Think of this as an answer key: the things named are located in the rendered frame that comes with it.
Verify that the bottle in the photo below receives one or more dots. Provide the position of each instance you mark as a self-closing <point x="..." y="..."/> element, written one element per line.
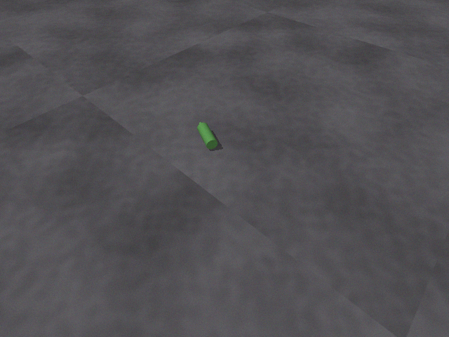
<point x="207" y="135"/>

